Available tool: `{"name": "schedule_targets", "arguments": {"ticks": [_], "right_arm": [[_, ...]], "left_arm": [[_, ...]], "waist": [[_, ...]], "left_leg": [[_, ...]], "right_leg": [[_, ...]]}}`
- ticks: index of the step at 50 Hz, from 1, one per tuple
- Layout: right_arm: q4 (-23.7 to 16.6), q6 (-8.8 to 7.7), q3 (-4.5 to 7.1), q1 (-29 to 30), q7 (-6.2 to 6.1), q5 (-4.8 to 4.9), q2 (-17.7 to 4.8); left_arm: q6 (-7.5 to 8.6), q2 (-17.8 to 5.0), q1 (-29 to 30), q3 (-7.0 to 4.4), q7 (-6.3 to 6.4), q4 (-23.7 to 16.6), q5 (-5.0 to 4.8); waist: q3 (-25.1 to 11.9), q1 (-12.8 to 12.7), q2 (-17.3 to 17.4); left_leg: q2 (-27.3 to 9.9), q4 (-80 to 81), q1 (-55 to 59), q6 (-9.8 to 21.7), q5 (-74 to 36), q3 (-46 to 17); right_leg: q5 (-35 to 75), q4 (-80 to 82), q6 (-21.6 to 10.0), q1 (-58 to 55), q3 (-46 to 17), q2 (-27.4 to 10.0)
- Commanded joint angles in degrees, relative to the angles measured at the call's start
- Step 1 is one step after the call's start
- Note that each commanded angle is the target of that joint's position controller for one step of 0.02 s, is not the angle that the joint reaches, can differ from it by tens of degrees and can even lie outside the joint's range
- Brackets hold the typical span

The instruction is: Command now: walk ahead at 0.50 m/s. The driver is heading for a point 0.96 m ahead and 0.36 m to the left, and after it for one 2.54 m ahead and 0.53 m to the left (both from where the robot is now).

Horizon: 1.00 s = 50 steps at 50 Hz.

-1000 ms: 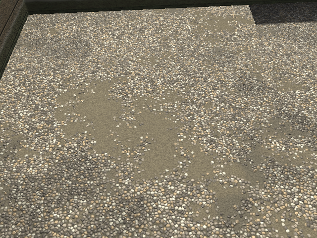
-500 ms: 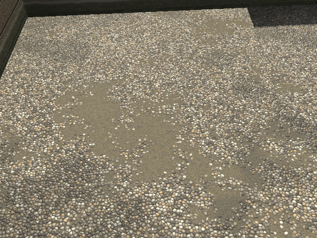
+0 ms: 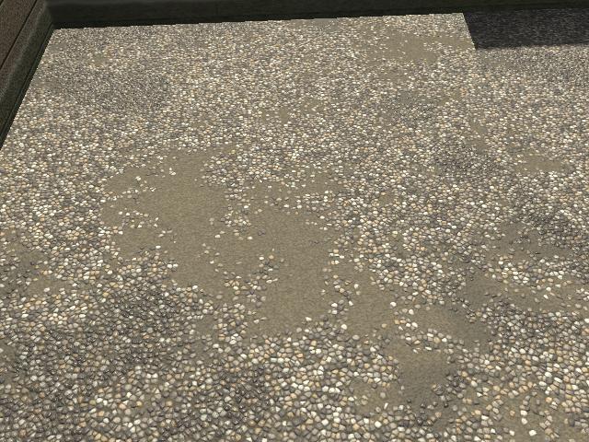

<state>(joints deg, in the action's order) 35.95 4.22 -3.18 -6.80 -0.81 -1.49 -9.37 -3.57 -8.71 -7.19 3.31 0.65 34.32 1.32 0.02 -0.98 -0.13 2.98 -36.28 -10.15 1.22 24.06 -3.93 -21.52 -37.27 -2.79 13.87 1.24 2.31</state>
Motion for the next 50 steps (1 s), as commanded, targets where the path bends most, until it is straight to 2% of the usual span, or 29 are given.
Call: {"name": "schedule_targets", "arguments": {"ticks": [1, 3, 4, 5, 6, 7, 8, 11, 12, 13, 14, 15, 20, 21, 24, 25, 26, 28, 31, 32, 33, 34, 36, 37, 38, 39, 42, 44, 50], "right_arm": [[-4.87, -1.05, 1.08, 4.08, -0.14, -0.09, -3.77], [-4.83, -1.12, 1.02, 4.41, -0.08, -0.12, -3.7], [-6.28, -0.63, 1.04, 6.63, 0.04, 0.08, -4.34], [-4.12, -0.93, 1.14, 2.66, -0.13, -0.13, -3.98], [-4.11, -0.94, 0.88, 2.88, -0.03, -0.19, -3.45], [-5.87, -0.54, 0.7, 6.18, 0.11, -0.04, -3.64], [-5.32, -0.47, 0.56, 5.74, 0.11, -0.29, -3.24], [-4.42, -0.34, 0.2, 5.3, 0.06, -0.48, -2.62], [-3.97, -0.27, 0.38, 4.9, 0.05, -0.47, -3.07], [-1.26, -0.48, 0.98, 0.52, -0.13, -0.2, -4.21], [-3.19, -0.21, 0.57, 4.82, 0.16, -0.3, -3.33], [-2.39, -0.13, 0.84, 3.4, 0.25, -0.26, -3.78], [-1.14, -0.3, 1.5, 1.87, 0.44, 0.32, -4.22], [0.08, -0.68, 1.68, 0.59, 0.04, 0.71, -4.47], [0.72, -0.93, 1.15, 0.51, -0.1, 0.71, -3.01], [-1.19, -0.54, 0.91, 4.07, 0.05, 0.37, -2.42], [-1.24, -0.36, 0.99, 3.78, -0.04, 0.33, -2.91], [-1.61, -0.28, 1.14, 3.3, -0.31, 0.39, -3.57], [-2.35, -0.21, 1.22, 3.03, -0.44, 0.3, -3.74], [-0.44, -0.5, 1.19, -0.51, -0.54, 0.28, -3.77], [-2.94, -0.21, 1.02, 3.83, -0.35, 0.23, -3.43], [-3.08, -0.09, 1.11, 3.31, -0.35, 0.08, -3.92], [-3.76, -0.04, 1.18, 3.22, -0.36, 0.03, -4.18], [-1.95, -0.47, 1.12, -0.03, -0.55, 0.05, -3.97], [-4.26, -0.3, 0.87, 3.84, -0.38, 0.01, -3.65], [-4.01, -0.24, 0.87, 3.26, -0.37, -0.13, -3.84], [-3.66, -0.29, 0.39, 3.46, -0.27, -0.23, -3.04], [-2.8, -0.24, 0.69, 2.53, -0.28, -0.28, -3.76], [-1.07, -0.24, 1.5, 0.89, 0.01, 0.31, -4.44]], "left_arm": [[1.02, -3.68, 3.87, -1.0, 0.27, -4.97, -0.17], [0.92, -3.75, 4.58, -1.04, 0.35, -5.23, -0.23], [1.06, -3.63, 6.69, -0.96, -0.43, -6.3, 0.31], [1.11, -3.2, 1.7, -0.81, 0.1, -4.39, 0.11], [1.04, -3.46, 2.4, -0.73, 0.17, -4.24, -0.16], [1.19, -3.33, 5.69, -0.65, -0.53, -5.63, 0.4], [1.39, -2.37, 4.05, -0.41, -0.81, -4.87, 0.85], [1.79, -1.95, 2.93, -0.01, -1.0, -3.33, 0.75], [1.89, -2.42, 2.55, -0.13, -1.02, -2.81, 0.63], [1.84, -3.88, -0.01, -0.44, -0.3, -1.09, -0.33], [1.88, -3.34, 3.05, -0.37, -0.92, -2.15, 0.3], [2.1, -3.51, 1.61, -0.56, -1.14, -1.38, 0.36], [2.55, -4.02, 0.47, -1.18, -1.57, 0.46, -0.33], [2.3, -5.06, 0.46, -1.35, -0.65, 1.02, -1.2], [1.77, -3.71, 0.96, -0.93, -0.12, 1.1, -0.76], [1.88, -2.67, 2.98, -0.81, -1.05, 0.12, -0.06], [2.04, -2.98, 2.35, -0.92, -1.41, 0.34, 0.09], [2.18, -3.59, 1.98, -1.16, -1.53, 0.38, -0.08], [1.95, -3.84, 2.59, -1.26, -1.32, -0.31, -0.27], [1.65, -4.54, -0.16, -1.24, -0.44, 0.89, -0.78], [1.49, -3.96, 4.37, -1.18, -0.92, -1.18, -0.44], [1.49, -3.79, 3.43, -1.16, -1.06, -1.48, -0.03], [1.53, -3.79, 3.15, -1.15, -1.11, -2.01, 0.06], [1.43, -4.36, 0.24, -1.17, -0.25, -0.76, -0.49], [1.45, -3.9, 4.52, -1.02, -0.73, -2.76, -0.18], [1.53, -3.35, 3.16, -0.86, -0.85, -2.67, 0.27], [1.84, -2.75, 2.23, -0.4, -0.97, -1.9, 0.44], [1.97, -3.72, 1.61, -0.71, -0.96, -1.04, 0.26], [2.48, -4.4, 0.46, -1.32, -1.37, 0.95, -0.41]], "waist": [[-4.0, 0.22, 0.04], [-3.15, 0.23, -0.17], [-0.6, -0.55, -0.54], [-6.63, -0.13, 0.63], [-3.2, 0.23, 0.27], [0.41, -0.49, -0.62], [-3.14, -0.98, -0.17], [-3.79, -0.69, 0.52], [-3.67, -0.53, 0.75], [-5.65, 0.72, 1.14], [-0.08, -0.29, 0.11], [-3.11, -0.09, -0.09], [-4.79, 0.09, 0.03], [-5.54, 0.94, 0.3], [-4.46, 0.62, 0.32], [-1.6, -0.35, -0.28], [-3.91, -0.42, -0.5], [-5.45, -0.47, 0.0], [-5.42, -0.4, 0.15], [-7.33, 0.46, 0.37], [-0.47, -0.24, -0.2], [-3.21, -0.46, -0.17], [-3.62, -0.51, -0.06], [-6.55, 0.31, 0.35], [-0.17, -0.26, -0.05], [-2.72, -0.57, 0.38], [-2.31, -0.64, 0.72], [-2.44, -0.31, 0.79], [-4.44, 0.07, -0.11]], "left_leg": [[-2.42, 3.91, 1.03, 1.04, -16.3, -2.56], [-2.42, 4.13, 0.53, 1.07, -15.69, -2.68], [-3.63, 3.55, -1.61, 1.06, -26.2, -3.82], [-2.97, 4.7, 2.17, 1.24, -15.89, -3.32], [-2.77, 5.99, 1.11, 1.16, -13.92, -3.42], [-4.11, 5.69, -1.83, 1.03, -24.71, -4.56], [-4.69, 6.36, -0.58, 1.01, -26.08, -4.99], [-5.62, 11.33, 1.93, 0.16, -25.95, -5.84], [-5.74, 12.57, 2.75, 0.16, -25.73, -5.96], [-4.75, 14.56, 6.75, 0.41, -16.2, -5.38], [-6.06, 14.79, 2.46, 0.23, -25.49, -6.19], [-6.35, 15.85, 4.63, 0.24, -25.05, -6.27], [-6.79, 18.09, 5.73, 0.15, -24.56, -5.86], [-5.48, 17.24, 7.25, 0.05, -20.02, -4.8], [-5.7, 18.57, 6.12, 0.26, -16.58, -4.98], [-6.57, 18.54, 3.16, 0.2, -22.97, -5.61], [-6.43, 17.99, 4.18, 0.25, -23.04, -5.37], [-5.75, 16.24, 4.18, 0.37, -23.05, -4.59], [-4.37, 13.18, 2.82, 0.74, -20.16, -3.34], [-3.27, 13.73, 4.76, 0.86, -10.21, -2.56], [-3.76, 11.96, -0.04, 0.83, -19.07, -3.07], [-3.96, 10.99, 0.92, 0.98, -19.98, -3.22], [-3.86, 9.33, 0.83, 1.01, -21.46, -3.16], [-2.75, 9.99, 3.16, 1.07, -11.11, -2.35], [-3.78, 9.26, -0.88, 1.0, -21.27, -3.41], [-4.5, 9.69, 0.25, 1.07, -22.69, -4.11], [-5.96, 13.62, 1.9, 0.29, -26.48, -5.61], [-6.36, 15.36, 3.68, 0.44, -27.83, -5.9], [-6.97, 18.23, 6.19, -0.02, -26.64, -5.72]], "right_leg": [[15.43, 6.35, -1.23, -0.12, -4.79, -4.36], [15.06, 6.58, -1.36, 0.05, -4.98, -4.46], [24.14, 4.26, -1.11, 1.0, -3.33, -4.52], [14.55, 6.92, -1.35, -1.57, -5.04, -4.82], [12.89, 8.25, -1.41, -0.05, -5.55, -4.87], [22.29, 6.59, -1.2, 0.65, -4.24, -4.92], [23.29, 7.71, -1.15, -2.12, -4.74, -5.62], [24.24, 12.46, -0.71, -4.09, -5.96, -6.69], [24.8, 13.81, -0.73, -4.81, -6.31, -6.96], [17.34, 15.59, -0.79, -4.64, -7.4, -6.81], [25.26, 16.84, -0.82, -4.38, -6.87, -7.12], [25.24, 17.24, -0.98, -6.15, -6.83, -7.35], [26.87, 19.64, -1.52, -9.12, -7.0, -7.72], [23.49, 19.02, -1.24, -8.1, -7.68, -7.18], [16.02, 20.9, -1.02, -7.05, -7.14, -6.68], [22.29, 20.91, -1.12, -7.12, -6.31, -6.93], [23.05, 19.94, -1.22, -8.44, -5.99, -6.79], [24.17, 17.87, -1.5, -9.36, -5.42, -6.38], [22.56, 14.74, -2.03, -8.1, -4.53, -5.68], [12.57, 16.11, -2.07, -7.63, -5.78, -5.5], [20.78, 13.6, -2.08, -4.73, -4.18, -5.15], [21.41, 12.53, -2.15, -5.36, -4.06, -5.3], [22.26, 10.78, -2.1, -4.52, -3.69, -5.08], [12.98, 12.44, -2.17, -5.18, -5.28, -5.18], [21.73, 10.48, -2.1, -2.55, -3.97, -5.14], [22.2, 10.82, -2.03, -3.77, -4.21, -5.65], [24.58, 14.76, -1.17, -5.02, -5.52, -6.84], [26.34, 16.51, -1.09, -6.44, -6.12, -7.18], [28.91, 19.73, -1.51, -9.69, -6.69, -7.81]]}}
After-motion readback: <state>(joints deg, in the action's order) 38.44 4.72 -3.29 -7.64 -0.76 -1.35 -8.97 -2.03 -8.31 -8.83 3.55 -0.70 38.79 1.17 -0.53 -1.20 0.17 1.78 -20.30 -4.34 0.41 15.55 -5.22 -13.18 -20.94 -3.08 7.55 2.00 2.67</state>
